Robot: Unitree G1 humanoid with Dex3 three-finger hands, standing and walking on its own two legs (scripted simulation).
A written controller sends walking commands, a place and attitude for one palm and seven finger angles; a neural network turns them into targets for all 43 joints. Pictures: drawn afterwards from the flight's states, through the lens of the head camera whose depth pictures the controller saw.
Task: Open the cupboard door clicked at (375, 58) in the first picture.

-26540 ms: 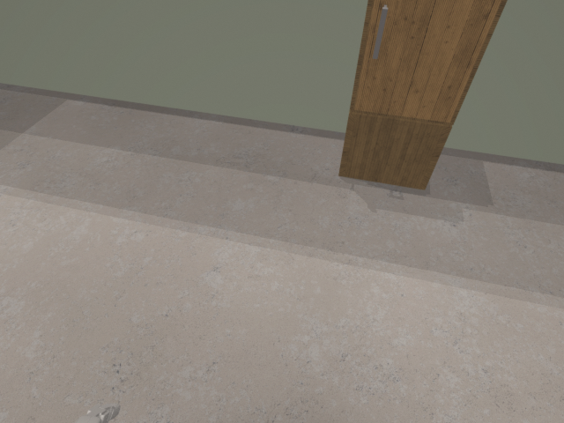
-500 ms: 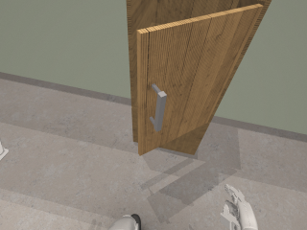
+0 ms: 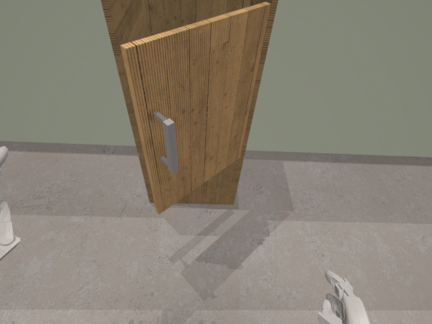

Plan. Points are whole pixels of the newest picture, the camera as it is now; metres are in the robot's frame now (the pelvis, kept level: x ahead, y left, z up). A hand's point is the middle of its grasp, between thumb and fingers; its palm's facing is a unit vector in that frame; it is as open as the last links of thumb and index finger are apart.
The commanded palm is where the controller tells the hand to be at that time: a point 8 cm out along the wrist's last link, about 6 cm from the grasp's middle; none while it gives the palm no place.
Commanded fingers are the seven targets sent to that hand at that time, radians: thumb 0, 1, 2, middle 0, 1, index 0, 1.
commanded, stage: stop stepping back and stand still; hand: left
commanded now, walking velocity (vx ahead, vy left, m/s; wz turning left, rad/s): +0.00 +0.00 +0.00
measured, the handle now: (166, 144) +0.53 +0.13 +0.00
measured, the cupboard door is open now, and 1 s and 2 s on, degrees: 43 43 43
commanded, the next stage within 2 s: let the arm hang, fingers relaxed in 1.20 s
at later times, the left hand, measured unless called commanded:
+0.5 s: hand out of the picture +0.15 +0.24 +0.16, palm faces +0.43 -0.76 -0.49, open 7.5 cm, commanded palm +0.09 +0.28 +0.17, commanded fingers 0.00 0.90 0.90 -0.20 -0.30 -0.20 -0.30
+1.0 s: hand out of the picture +0.14 +0.28 +0.16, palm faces +0.44 -0.76 -0.47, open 7.5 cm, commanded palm +0.08 +0.31 +0.17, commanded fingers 0.00 0.90 0.90 -0.20 -0.30 -0.20 -0.30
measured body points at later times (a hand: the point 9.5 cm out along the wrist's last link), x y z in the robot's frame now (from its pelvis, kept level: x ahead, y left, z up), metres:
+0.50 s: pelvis -0.04 -0.02 +0.00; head -0.04 -0.02 +0.45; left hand +0.12 +0.28 +0.19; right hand +0.13 -0.26 -0.08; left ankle -0.06 +0.11 -0.74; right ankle +0.01 -0.09 -0.74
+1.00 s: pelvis -0.05 +0.01 +0.00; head -0.05 +0.01 +0.45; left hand +0.11 +0.32 +0.18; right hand +0.11 -0.21 -0.09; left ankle -0.06 +0.11 -0.74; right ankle +0.01 -0.09 -0.74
